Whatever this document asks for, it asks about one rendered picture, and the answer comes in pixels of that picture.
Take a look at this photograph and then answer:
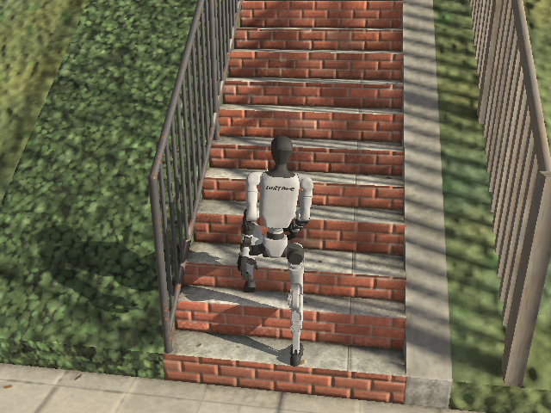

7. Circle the stairs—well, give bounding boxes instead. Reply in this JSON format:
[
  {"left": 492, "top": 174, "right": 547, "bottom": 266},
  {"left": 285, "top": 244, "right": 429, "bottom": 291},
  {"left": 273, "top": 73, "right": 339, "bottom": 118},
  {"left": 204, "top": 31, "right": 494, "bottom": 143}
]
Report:
[{"left": 162, "top": 0, "right": 406, "bottom": 404}]

